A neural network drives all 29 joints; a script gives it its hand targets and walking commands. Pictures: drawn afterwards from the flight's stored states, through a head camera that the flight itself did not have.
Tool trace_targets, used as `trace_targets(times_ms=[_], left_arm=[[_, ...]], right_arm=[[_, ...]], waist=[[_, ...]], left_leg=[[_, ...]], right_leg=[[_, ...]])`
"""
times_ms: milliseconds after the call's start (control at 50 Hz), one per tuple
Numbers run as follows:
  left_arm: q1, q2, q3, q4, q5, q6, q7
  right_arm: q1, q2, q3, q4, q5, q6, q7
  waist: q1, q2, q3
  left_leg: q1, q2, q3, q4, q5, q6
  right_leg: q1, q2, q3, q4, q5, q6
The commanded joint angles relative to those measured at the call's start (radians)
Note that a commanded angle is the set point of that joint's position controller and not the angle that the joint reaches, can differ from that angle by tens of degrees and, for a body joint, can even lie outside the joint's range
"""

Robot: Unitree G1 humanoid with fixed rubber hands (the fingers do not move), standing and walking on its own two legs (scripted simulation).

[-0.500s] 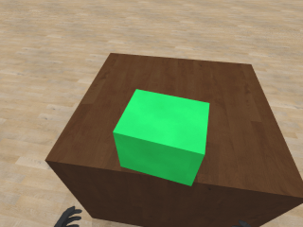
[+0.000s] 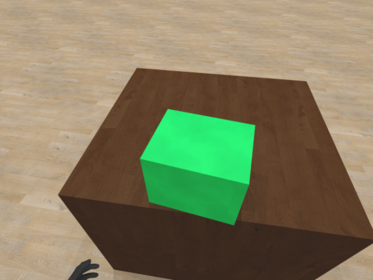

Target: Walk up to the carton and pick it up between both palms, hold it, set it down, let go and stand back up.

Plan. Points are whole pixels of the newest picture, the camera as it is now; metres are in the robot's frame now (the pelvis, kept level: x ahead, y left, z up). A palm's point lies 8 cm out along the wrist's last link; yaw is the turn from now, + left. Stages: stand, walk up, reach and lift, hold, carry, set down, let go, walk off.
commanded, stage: stand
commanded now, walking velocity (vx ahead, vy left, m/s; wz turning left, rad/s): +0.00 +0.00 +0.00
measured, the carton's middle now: (199, 165) +0.40 -0.03 +0.03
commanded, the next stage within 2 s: walk up in 0.64 s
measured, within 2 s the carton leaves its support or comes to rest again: neither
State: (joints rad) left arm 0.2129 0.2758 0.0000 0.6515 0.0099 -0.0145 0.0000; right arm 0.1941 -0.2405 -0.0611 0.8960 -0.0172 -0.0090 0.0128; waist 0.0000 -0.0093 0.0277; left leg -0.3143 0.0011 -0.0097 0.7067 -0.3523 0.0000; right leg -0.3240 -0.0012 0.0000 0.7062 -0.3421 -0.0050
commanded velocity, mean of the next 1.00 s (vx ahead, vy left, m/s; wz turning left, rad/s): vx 0.00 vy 0.00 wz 0.00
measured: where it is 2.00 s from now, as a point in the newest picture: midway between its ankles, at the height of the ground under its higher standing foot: outside the picture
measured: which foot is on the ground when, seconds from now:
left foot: down 0.00-1.00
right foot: down 0.00-1.00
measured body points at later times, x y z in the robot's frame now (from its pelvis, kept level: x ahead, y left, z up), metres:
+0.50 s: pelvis -0.01 +0.00 +0.00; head -0.01 +0.00 +0.45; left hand +0.13 +0.26 -0.10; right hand +0.08 -0.27 -0.13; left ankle +0.02 +0.12 -0.72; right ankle +0.02 -0.12 -0.72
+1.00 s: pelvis -0.01 +0.00 +0.00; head -0.01 +0.01 +0.45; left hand +0.12 +0.27 -0.11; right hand +0.07 -0.27 -0.13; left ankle +0.02 +0.12 -0.72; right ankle +0.02 -0.12 -0.72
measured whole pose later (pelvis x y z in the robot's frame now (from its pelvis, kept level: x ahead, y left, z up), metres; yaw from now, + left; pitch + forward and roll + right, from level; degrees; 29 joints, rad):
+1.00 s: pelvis -0.01 +0.00 +0.00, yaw +0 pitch -3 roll +0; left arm 0.21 0.30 0.00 0.75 0.01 -0.02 0.00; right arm 0.19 -0.25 -0.06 0.95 -0.02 0.00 0.01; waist 0.00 -0.01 0.05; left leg -0.31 0.00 -0.01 0.71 -0.33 0.00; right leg -0.32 0.00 0.00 0.70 -0.32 -0.01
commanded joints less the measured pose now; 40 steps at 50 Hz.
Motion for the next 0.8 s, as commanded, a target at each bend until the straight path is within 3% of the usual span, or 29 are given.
trace_targets(times_ms=[0,20,40,60,140,160,180,200,280,320,340,360,380,400,420,440,460,480,500,540,560,580,600,620,640,660,740,760,780], left_arm=[[-0.045,0.219,0.076,0.022,0.009,-0.057,0.019],[-0.067,0.251,0.078,0.019,0.012,-0.057,0.018],[-0.040,0.248,0.080,0.030,0.012,-0.065,0.020],[-0.060,0.240,0.078,0.029,0.015,-0.067,0.020],[-0.041,0.263,0.078,0.040,0.010,-0.065,0.016],[-0.084,0.235,0.073,0.049,0.014,-0.062,0.022],[-0.084,0.237,0.075,0.046,0.022,-0.063,0.027],[-0.067,0.238,0.076,0.054,0.020,-0.061,0.020],[-0.049,0.260,0.084,0.057,0.016,-0.066,0.024],[-0.074,0.255,0.074,0.059,0.011,-0.060,0.015],[-0.083,0.264,0.076,0.063,0.020,-0.054,0.018],[-0.070,0.281,0.083,0.062,0.020,-0.062,0.015],[-0.087,0.244,0.083,0.069,0.015,-0.058,0.017],[-0.073,0.263,0.079,0.072,0.009,-0.056,0.019],[-0.100,0.250,0.084,0.064,0.016,-0.052,0.022],[-0.070,0.249,0.071,0.074,0.016,-0.056,0.021],[-0.079,0.262,0.076,0.077,0.014,-0.058,0.022],[-0.046,0.256,0.081,0.079,0.004,-0.051,0.019],[-0.057,0.266,0.078,0.097,0.016,-0.055,0.020],[-0.083,0.257,0.075,0.090,0.007,-0.056,0.019],[-0.089,0.233,0.071,0.080,0.013,-0.056,0.020],[-0.069,0.266,0.072,0.103,0.015,-0.054,0.021],[-0.069,0.218,0.068,0.090,0.012,-0.055,0.021],[-0.061,0.249,0.072,0.104,0.009,-0.052,0.019],[-0.076,0.231,0.064,0.097,0.014,-0.053,0.020],[-0.070,0.234,0.063,0.106,0.012,-0.056,0.023],[-0.066,0.257,0.073,0.119,0.013,-0.061,0.017],[-0.047,0.225,0.062,0.119,-0.002,-0.059,0.021],[-0.085,0.253,0.068,0.129,0.008,-0.053,0.023]], right_arm=[[-0.079,-0.256,-0.041,-0.078,-0.004,-0.048,-0.017],[-0.083,-0.254,-0.039,-0.085,0.002,-0.051,-0.015],[-0.063,-0.266,-0.046,-0.064,0.001,-0.044,-0.016],[-0.078,-0.246,-0.040,-0.070,0.011,-0.043,-0.013],[-0.089,-0.259,-0.043,-0.065,0.000,-0.033,-0.013],[-0.054,-0.257,-0.047,-0.055,-0.004,-0.041,-0.012],[-0.084,-0.260,-0.050,-0.056,0.001,-0.042,-0.009],[-0.078,-0.245,-0.041,-0.048,-0.007,-0.038,-0.015],[-0.095,-0.254,-0.046,-0.048,0.002,-0.038,-0.009],[-0.078,-0.275,-0.053,-0.045,0.003,-0.041,-0.013],[-0.071,-0.271,-0.050,-0.027,0.007,-0.037,-0.010],[-0.059,-0.247,-0.039,-0.029,0.008,-0.036,-0.009],[-0.089,-0.265,-0.046,-0.029,0.005,-0.041,-0.009],[-0.057,-0.251,-0.036,-0.017,0.000,-0.034,-0.016],[-0.084,-0.260,-0.042,-0.020,0.006,-0.039,-0.008],[-0.117,-0.264,-0.039,-0.024,-0.003,-0.037,-0.009],[-0.092,-0.250,-0.035,-0.026,0.003,-0.040,-0.012],[-0.101,-0.288,-0.048,-0.025,0.001,-0.044,-0.007],[-0.106,-0.275,-0.045,-0.006,0.006,-0.035,-0.010],[-0.081,-0.270,-0.042,-0.010,-0.006,-0.043,-0.011],[-0.094,-0.273,-0.041,-0.009,0.002,-0.040,-0.008],[-0.070,-0.264,-0.039,-0.002,0.013,-0.038,-0.008],[-0.110,-0.275,-0.040,-0.001,-0.005,-0.038,-0.010],[-0.115,-0.293,-0.052,-0.017,0.005,-0.043,-0.009],[-0.109,-0.266,-0.036,-0.002,-0.002,-0.038,-0.008],[-0.111,-0.267,-0.041,-0.016,0.010,-0.036,-0.006],[-0.067,-0.278,-0.039,0.006,0.002,-0.044,-0.012],[-0.098,-0.297,-0.053,0.004,0.001,-0.045,-0.007],[-0.092,-0.268,-0.037,0.001,0.010,-0.041,-0.008]], waist=[[0.002,-0.002,-0.027],[-0.019,-0.039,0.005],[-0.001,-0.016,-0.010],[-0.025,-0.051,-0.044],[-0.015,-0.037,-0.069],[-0.031,-0.080,-0.023],[-0.017,-0.041,0.000],[-0.005,-0.050,0.003],[-0.007,-0.029,0.016],[-0.019,-0.113,-0.002],[-0.018,-0.053,0.024],[-0.030,-0.020,-0.039],[-0.018,-0.060,-0.010],[-0.021,-0.053,-0.007],[-0.013,-0.081,0.047],[-0.005,-0.027,0.017],[-0.021,-0.024,0.014],[-0.002,0.002,-0.008],[0.003,-0.056,-0.013],[-0.024,-0.034,0.011],[0.000,-0.091,0.020],[-0.022,-0.096,-0.019],[0.004,-0.050,-0.023],[-0.012,-0.030,0.000],[0.004,-0.057,0.011],[-0.020,-0.101,-0.013],[-0.001,-0.019,-0.041],[0.011,-0.012,-0.032],[-0.010,-0.042,0.003]], left_leg=[[-0.002,0.083,-0.134,-0.205,0.082,0.080],[0.002,0.077,-0.120,-0.197,0.100,0.076],[0.016,0.081,-0.116,-0.188,0.124,0.074],[0.017,0.074,-0.117,-0.174,0.108,0.070],[0.031,0.065,-0.093,-0.147,0.097,0.067],[0.017,0.067,-0.110,-0.162,0.090,0.075],[-0.004,0.074,-0.114,-0.166,0.100,0.074],[-0.013,0.076,-0.130,-0.188,0.078,0.082],[-0.017,0.067,-0.127,-0.193,0.081,0.076],[-0.011,0.067,-0.117,-0.175,0.062,0.072],[0.002,0.061,-0.098,-0.162,0.100,0.063],[0.036,0.071,-0.100,-0.168,0.114,0.060],[0.021,0.077,-0.125,-0.202,0.083,0.067],[-0.015,0.088,-0.138,-0.207,0.084,0.081],[-0.043,0.073,-0.119,-0.194,0.082,0.071],[-0.013,0.079,-0.123,-0.210,0.044,0.077],[-0.023,0.078,-0.140,-0.227,0.054,0.079],[0.000,0.088,-0.146,-0.223,0.066,0.079],[-0.008,0.077,-0.123,-0.214,0.099,0.076],[0.000,0.076,-0.117,-0.195,0.099,0.073],[-0.015,0.087,-0.144,-0.220,0.085,0.077],[0.010,0.073,-0.119,-0.200,0.118,0.067],[0.002,0.093,-0.143,-0.217,0.104,0.077],[0.007,0.078,-0.125,-0.200,0.080,0.072],[-0.022,0.073,-0.125,-0.196,0.081,0.073],[0.030,0.072,-0.100,-0.171,0.121,0.065],[0.012,0.086,-0.148,-0.196,0.142,0.069],[-0.008,0.080,-0.148,-0.209,0.128,0.076],[-0.020,0.073,-0.119,-0.191,0.129,0.071]], right_leg=[[0.054,-0.085,0.125,-0.176,0.090,-0.074],[0.008,-0.099,0.145,-0.195,0.088,-0.077],[0.034,-0.098,0.135,-0.205,0.075,-0.075],[0.044,-0.096,0.131,-0.205,0.092,-0.076],[0.050,-0.107,0.145,-0.222,0.078,-0.078],[0.010,-0.102,0.151,-0.224,0.060,-0.069],[0.009,-0.109,0.160,-0.225,0.082,-0.074],[0.027,-0.095,0.135,-0.211,0.072,-0.066],[0.027,-0.099,0.144,-0.226,0.042,-0.071],[0.023,-0.129,0.175,-0.263,0.049,-0.086],[-0.017,-0.136,0.194,-0.268,0.008,-0.087],[0.007,-0.109,0.156,-0.239,0.003,-0.069],[0.011,-0.094,0.130,-0.251,-0.016,-0.055],[0.028,-0.090,0.131,-0.222,0.021,-0.060],[0.000,-0.104,0.154,-0.247,0.019,-0.068],[0.007,-0.098,0.148,-0.235,0.025,-0.075],[0.021,-0.105,0.149,-0.233,0.045,-0.073],[0.029,-0.085,0.127,-0.218,0.052,-0.064],[0.060,-0.097,0.137,-0.231,0.050,-0.067],[0.021,-0.118,0.164,-0.247,0.092,-0.075],[0.023,-0.102,0.135,-0.230,0.103,-0.068],[0.050,-0.089,0.120,-0.230,0.085,-0.063],[0.059,-0.089,0.125,-0.225,0.082,-0.060],[0.013,-0.101,0.145,-0.240,0.051,-0.061],[0.047,-0.097,0.139,-0.246,0.089,-0.066],[0.009,-0.118,0.161,-0.249,0.090,-0.067],[0.054,-0.097,0.131,-0.199,0.120,-0.060],[0.070,-0.088,0.115,-0.201,0.129,-0.056],[0.055,-0.109,0.153,-0.238,0.115,-0.068]])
